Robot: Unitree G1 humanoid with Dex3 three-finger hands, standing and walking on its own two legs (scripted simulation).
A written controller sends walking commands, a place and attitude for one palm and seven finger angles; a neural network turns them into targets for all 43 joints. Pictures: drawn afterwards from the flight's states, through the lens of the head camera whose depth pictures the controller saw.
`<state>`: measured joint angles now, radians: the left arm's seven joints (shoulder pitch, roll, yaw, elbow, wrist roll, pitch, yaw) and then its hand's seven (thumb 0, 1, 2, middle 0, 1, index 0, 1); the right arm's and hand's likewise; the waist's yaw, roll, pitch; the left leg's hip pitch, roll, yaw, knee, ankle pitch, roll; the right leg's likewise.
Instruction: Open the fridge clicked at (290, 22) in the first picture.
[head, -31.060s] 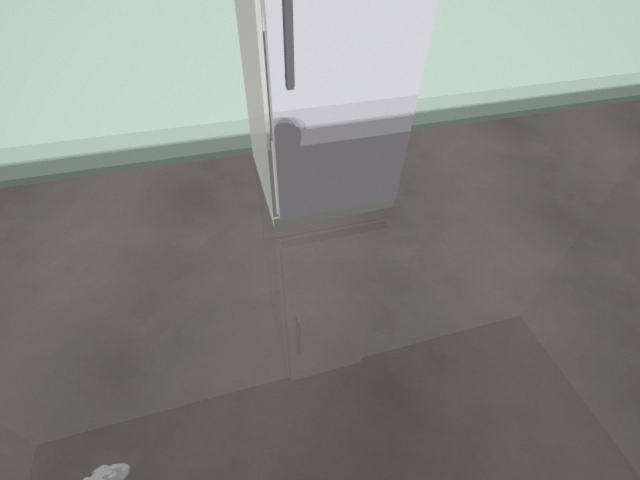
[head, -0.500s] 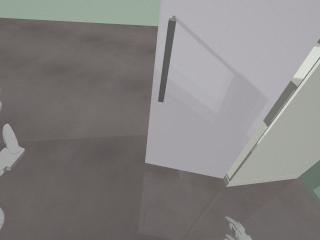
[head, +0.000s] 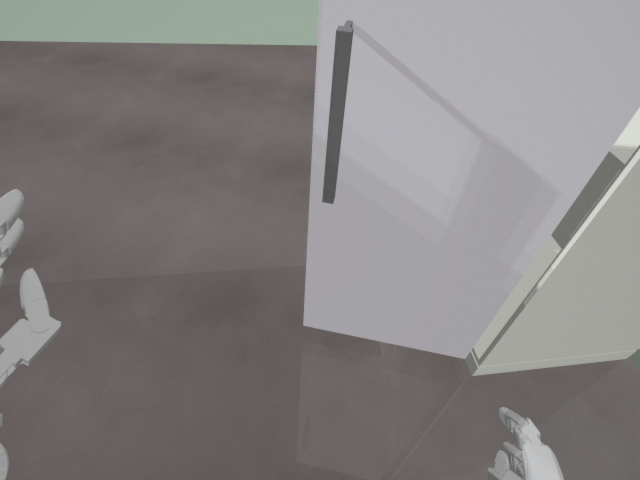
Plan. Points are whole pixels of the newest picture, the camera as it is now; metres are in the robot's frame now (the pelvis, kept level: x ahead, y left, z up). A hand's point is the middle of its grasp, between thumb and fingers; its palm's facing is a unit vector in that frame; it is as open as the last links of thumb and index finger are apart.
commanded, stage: stop stepping back and stand still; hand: left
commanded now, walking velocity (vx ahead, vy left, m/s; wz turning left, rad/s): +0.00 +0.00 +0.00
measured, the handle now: (337, 123) +0.70 +0.02 +0.11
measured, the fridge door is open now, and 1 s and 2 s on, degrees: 71 71 71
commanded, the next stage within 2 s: let the arm hang, fingers relaxed in 0.24 s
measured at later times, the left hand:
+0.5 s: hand (96, 456) +0.16 +0.28 -0.05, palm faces +0.08 -0.90 -0.43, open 7.4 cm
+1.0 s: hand out of the picture -0.08 +0.24 -0.16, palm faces +0.05 -0.96 -0.28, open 7.4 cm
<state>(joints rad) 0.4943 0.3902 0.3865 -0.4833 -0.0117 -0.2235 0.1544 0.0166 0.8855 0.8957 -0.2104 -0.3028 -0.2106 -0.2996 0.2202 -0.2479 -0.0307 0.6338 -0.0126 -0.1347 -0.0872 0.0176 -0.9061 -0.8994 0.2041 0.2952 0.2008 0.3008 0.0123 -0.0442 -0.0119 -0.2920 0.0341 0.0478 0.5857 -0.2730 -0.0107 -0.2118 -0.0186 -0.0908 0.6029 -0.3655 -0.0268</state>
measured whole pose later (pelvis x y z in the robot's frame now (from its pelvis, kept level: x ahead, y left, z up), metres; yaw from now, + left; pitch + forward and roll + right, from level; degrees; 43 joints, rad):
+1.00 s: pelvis -0.03 +0.03 +0.01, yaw +2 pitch -1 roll -1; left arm 0.34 0.24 0.03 1.10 0.02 0.04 0.02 0.01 0.91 0.90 -0.20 -0.30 -0.20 -0.30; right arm 0.29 -0.19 -0.02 1.05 -0.03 0.04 -0.01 0.01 -0.91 -0.90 0.21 0.30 0.20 0.30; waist 0.00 0.03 0.05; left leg -0.34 0.00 0.02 0.53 -0.18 0.03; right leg -0.23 -0.03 -0.09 0.51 -0.27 0.00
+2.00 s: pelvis +0.01 +0.02 +0.02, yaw +1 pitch -1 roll +0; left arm 0.15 0.28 0.01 1.14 0.01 -0.01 0.01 0.01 0.91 0.90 -0.20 -0.30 -0.20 -0.30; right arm 0.12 -0.27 0.00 1.14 -0.02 0.00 -0.01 0.01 -0.91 -0.90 0.21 0.30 0.20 0.30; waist 0.00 0.00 0.06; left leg -0.17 0.00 0.04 0.35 -0.16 0.01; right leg -0.07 -0.02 -0.08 0.33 -0.24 0.00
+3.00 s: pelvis +0.02 +0.01 +0.02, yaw +1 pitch -1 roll +0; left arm 0.16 0.26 0.01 1.14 0.01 -0.01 0.01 0.01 0.91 0.90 -0.20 -0.30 -0.20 -0.30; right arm 0.14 -0.25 0.01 1.15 -0.02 0.00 -0.02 0.01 -0.91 -0.90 0.21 0.30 0.20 0.30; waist 0.00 -0.01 0.05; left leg -0.15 0.01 0.04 0.34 -0.16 0.01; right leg -0.05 -0.01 -0.07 0.30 -0.23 -0.01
